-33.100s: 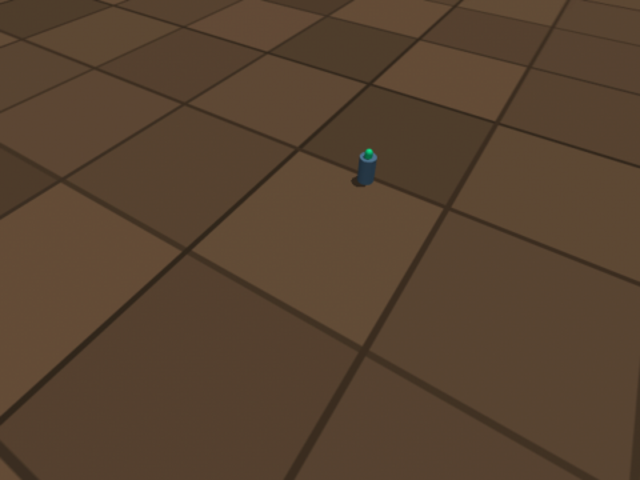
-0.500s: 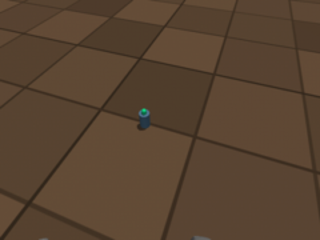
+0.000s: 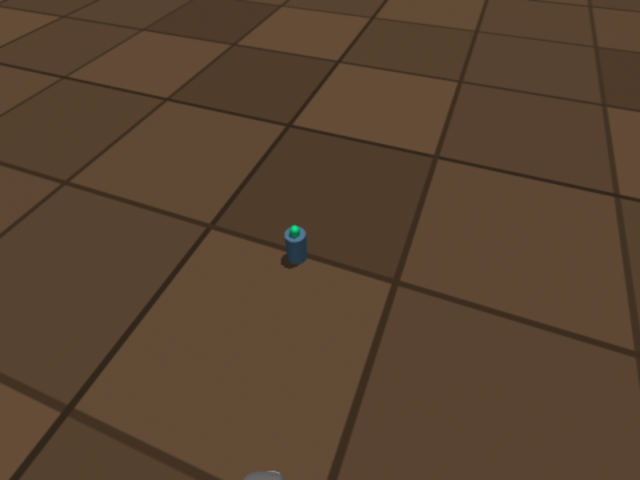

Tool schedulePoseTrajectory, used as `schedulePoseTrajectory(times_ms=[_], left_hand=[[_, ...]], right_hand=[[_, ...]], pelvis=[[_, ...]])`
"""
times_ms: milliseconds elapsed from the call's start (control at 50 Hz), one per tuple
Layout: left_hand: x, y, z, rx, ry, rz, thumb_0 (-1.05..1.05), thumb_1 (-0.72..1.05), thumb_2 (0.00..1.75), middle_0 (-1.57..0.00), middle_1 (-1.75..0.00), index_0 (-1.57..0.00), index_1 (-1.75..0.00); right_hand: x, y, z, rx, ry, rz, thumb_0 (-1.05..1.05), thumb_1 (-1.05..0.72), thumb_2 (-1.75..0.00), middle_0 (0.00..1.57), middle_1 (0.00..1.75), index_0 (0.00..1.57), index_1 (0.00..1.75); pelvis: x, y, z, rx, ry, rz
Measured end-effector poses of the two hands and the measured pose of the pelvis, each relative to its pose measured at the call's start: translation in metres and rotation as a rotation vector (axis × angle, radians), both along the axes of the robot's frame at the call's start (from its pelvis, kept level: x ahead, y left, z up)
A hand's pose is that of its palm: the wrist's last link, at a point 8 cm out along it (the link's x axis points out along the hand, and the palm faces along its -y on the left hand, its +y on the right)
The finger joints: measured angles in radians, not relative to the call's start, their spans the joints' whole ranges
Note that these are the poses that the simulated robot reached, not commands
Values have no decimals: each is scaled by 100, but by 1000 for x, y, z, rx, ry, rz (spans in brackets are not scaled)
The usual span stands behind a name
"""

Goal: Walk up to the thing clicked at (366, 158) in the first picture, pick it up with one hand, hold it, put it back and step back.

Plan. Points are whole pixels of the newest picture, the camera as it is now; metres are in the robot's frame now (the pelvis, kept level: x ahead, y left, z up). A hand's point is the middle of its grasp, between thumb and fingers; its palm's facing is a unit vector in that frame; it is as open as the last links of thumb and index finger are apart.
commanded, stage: step back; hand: left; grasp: from the side
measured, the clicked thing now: (295, 242) +1.03 +0.15 -0.68
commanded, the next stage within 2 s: stand in 0.38 s
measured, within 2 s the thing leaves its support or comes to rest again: neither
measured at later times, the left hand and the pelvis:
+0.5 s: hand out of the picture +0.15 +0.28 -0.14, palm faces -0.02 -0.94 -0.34, open 7.4 cm; pelvis +0.04 +0.02 +0.01, yaw -2 degrees
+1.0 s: hand out of the picture +0.10 +0.28 -0.14, palm faces -0.07 -0.94 -0.34, open 7.4 cm; pelvis +0.02 +0.02 +0.01, yaw -2 degrees
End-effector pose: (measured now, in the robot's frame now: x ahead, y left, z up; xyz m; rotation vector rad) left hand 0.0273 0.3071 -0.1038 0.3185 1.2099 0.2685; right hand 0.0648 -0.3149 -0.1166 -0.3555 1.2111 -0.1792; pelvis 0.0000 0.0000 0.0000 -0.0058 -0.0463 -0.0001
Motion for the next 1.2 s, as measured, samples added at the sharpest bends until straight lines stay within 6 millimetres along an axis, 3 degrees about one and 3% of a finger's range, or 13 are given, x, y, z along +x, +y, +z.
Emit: schedulePoseTrajectory(times_ms=[140,280,380,480,640,920,1200], left_hand=[[34,19,-16,-19,14,-4,1,90,89,-21,-30,-21,-30],[76,20,-15,-30,-20,-44,1,90,89,-20,-30,-20,-30],[99,19,-9,-27,-54,-63,1,90,89,-20,-30,-21,-30],[110,15,-3,-35,-64,-83,1,90,89,-20,-30,-20,-30],[107,10,0,-47,-42,-101,1,90,89,-20,-30,-20,-30],[76,11,-3,-47,33,-95,1,90,89,-20,-30,-21,-30],[66,13,-2,-38,40,-94,1,90,89,-20,-30,-20,-30]], right_hand=[[25,25,-1,-12,-7,-2,0,-91,-90,21,30,20,30],[59,47,4,26,-57,-6,0,-91,-90,21,30,21,30],[80,53,8,39,-101,-10,0,-91,-90,21,30,21,30],[86,52,14,43,-120,-17,0,-91,-90,21,30,21,30],[66,45,17,36,-76,-45,0,-91,-90,21,30,21,30],[16,40,11,33,28,-91,0,-91,-90,21,30,21,30],[8,42,8,42,38,-85,0,-91,-90,21,30,21,30]], pelvis=[[17,17,-6,16,6,-4],[30,20,-1,-6,14,-18],[35,22,2,-5,12,-24],[36,24,7,-1,2,-27],[32,25,13,3,-2,-29],[24,24,15,4,-1,-31],[21,23,14,4,2,-28]])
